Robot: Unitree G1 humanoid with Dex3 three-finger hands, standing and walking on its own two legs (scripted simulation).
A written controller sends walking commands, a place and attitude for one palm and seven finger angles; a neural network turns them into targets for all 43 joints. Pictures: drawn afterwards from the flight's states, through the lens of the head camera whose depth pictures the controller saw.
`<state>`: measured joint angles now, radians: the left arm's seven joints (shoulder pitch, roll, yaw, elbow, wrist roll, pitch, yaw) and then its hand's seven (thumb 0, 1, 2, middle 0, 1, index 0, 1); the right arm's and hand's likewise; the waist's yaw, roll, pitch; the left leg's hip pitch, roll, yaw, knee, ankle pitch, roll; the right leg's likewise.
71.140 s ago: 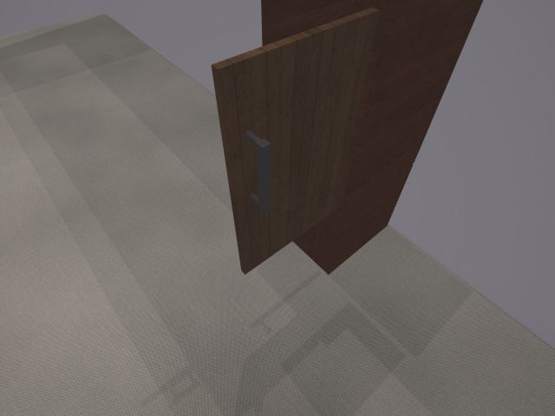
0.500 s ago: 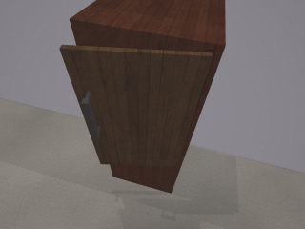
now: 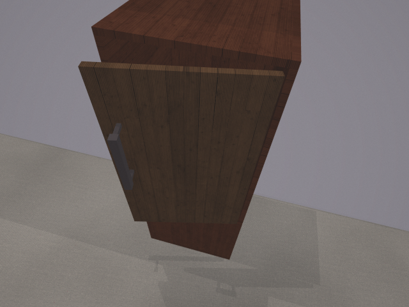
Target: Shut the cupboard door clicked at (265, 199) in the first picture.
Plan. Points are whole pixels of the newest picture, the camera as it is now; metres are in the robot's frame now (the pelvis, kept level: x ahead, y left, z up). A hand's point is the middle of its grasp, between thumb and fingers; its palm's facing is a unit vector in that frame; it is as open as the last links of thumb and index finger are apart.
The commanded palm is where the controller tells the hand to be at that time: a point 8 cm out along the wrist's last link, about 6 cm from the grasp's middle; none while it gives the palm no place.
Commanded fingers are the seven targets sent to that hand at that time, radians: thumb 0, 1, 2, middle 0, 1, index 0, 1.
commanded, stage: raise the hand and make a fist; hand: left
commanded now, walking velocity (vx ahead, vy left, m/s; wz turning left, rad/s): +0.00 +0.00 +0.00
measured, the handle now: (123, 158) +0.42 +0.22 +0.03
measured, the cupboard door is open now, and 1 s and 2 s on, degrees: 14 14 14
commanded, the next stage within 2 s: bring the fist close to the handle in 1.92 s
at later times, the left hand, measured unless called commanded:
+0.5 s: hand out of the picture +0.11 +0.15 -0.08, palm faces +0.18 -0.98 -0.04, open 5.8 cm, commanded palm +0.11 +0.20 -0.04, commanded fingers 0.00 0.90 0.90 -0.66 -0.80 -0.66 -0.80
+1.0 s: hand (115, 275) +0.17 +0.17 +0.00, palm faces +0.13 -0.99 -0.05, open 3.6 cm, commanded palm +0.14 +0.22 -0.01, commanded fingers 0.00 0.90 0.90 -1.12 -1.30 -1.12 -1.30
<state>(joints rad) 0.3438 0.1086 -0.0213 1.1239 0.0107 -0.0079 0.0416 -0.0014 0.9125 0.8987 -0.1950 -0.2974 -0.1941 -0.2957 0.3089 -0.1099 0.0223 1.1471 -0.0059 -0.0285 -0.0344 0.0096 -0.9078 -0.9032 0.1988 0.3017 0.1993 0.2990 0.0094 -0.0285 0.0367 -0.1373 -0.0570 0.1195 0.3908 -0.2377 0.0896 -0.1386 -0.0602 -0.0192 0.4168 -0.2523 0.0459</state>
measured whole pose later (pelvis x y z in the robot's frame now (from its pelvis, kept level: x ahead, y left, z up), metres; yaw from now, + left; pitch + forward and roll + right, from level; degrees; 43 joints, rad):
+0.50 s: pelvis -0.03 -0.05 -0.09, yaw +5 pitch +11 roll -1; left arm 0.58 0.21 0.10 0.07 -0.20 -0.49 -0.19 0.01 0.91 0.90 -0.49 -0.61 -0.48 -0.61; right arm 0.16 -0.28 -0.06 0.48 0.01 -0.26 0.01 0.02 -0.90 -0.90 0.20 0.30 0.20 0.30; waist 0.04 -0.05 -0.12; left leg -0.81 -0.01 0.01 1.12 -0.51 0.03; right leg -0.79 0.01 -0.13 1.10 -0.50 -0.09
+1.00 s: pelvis -0.01 -0.03 -0.07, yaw +5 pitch +13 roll -2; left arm 0.51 0.22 0.17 -0.14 -0.30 -0.44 -0.22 0.01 0.91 0.90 -0.93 -1.11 -0.93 -1.11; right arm 0.31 -0.26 -0.01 0.55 0.03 -0.19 -0.05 0.02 -0.90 -0.90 0.20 0.30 0.20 0.30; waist 0.00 0.03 -0.12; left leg -0.78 -0.01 0.01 1.07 -0.51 0.05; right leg -0.76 0.02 -0.12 1.02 -0.49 -0.06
